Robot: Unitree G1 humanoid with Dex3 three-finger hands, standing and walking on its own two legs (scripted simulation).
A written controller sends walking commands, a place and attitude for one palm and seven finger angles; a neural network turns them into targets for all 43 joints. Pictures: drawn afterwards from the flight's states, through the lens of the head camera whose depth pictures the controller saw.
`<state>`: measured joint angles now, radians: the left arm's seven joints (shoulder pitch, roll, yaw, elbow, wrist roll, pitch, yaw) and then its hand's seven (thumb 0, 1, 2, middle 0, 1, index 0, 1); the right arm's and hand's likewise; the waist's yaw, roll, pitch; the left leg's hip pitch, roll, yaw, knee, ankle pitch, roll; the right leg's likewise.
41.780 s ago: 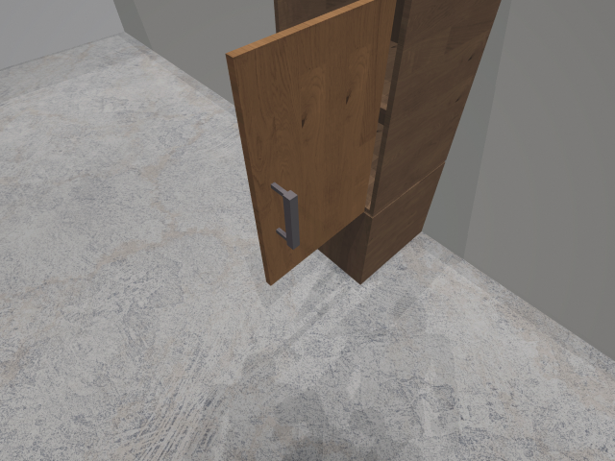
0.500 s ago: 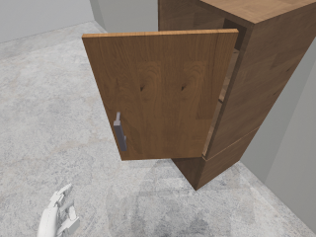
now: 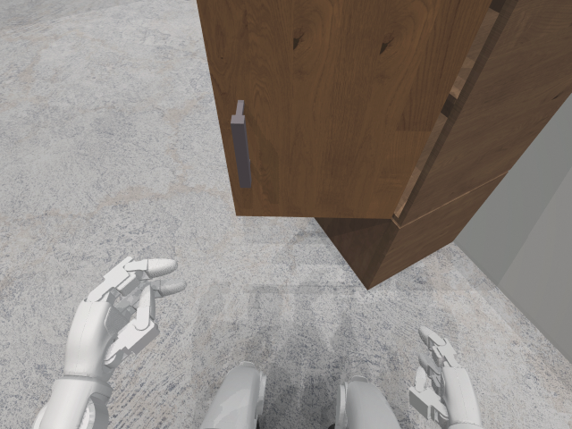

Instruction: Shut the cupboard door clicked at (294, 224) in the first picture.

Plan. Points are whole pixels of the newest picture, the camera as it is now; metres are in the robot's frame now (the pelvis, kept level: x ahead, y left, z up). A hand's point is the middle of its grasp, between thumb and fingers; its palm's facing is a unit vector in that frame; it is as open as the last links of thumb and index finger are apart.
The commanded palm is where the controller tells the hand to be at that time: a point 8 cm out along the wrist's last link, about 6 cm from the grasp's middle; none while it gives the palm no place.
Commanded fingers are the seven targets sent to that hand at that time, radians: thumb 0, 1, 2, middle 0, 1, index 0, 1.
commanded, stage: raise the hand and make a fist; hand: left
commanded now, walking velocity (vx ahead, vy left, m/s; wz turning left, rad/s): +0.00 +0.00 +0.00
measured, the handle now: (243, 146) +0.55 +0.14 +0.04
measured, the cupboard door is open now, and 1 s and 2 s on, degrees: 60 60 60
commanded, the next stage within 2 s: bring the fist close to the handle in 1.28 s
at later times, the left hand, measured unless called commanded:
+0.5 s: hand (142, 311) +0.24 +0.21 +0.05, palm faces +0.08 -1.00 -0.04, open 3.2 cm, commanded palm +0.22 +0.25 +0.06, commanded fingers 0.00 0.90 0.90 -1.25 -1.44 -1.25 -1.44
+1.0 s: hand (161, 297) +0.26 +0.19 +0.06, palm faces +0.07 -1.00 -0.05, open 3.1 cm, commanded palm +0.23 +0.24 +0.06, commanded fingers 0.00 0.90 0.90 -1.30 -1.50 -1.30 -1.50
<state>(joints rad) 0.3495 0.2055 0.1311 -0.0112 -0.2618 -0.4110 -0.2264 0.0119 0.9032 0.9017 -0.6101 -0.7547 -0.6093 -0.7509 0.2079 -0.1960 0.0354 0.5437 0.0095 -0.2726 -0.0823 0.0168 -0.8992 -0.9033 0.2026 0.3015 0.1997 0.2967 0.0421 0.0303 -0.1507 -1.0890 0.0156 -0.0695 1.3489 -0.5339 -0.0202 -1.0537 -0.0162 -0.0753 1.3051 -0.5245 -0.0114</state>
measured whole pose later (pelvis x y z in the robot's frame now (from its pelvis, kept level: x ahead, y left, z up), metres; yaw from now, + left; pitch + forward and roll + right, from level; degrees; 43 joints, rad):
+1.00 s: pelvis +0.03 +0.00 +0.00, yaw +0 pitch +19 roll -2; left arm 0.38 0.21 0.14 -0.03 -0.26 -0.41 -0.18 0.01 0.90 0.90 -1.29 -1.50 -1.29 -1.50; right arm 0.23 -0.24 0.00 0.51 -0.01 -0.16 -0.06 0.02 -0.90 -0.90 0.20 0.30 0.20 0.30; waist 0.02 0.04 -0.18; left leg -1.08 0.02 -0.06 1.34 -0.58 -0.02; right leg -1.05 -0.01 -0.07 1.29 -0.57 -0.01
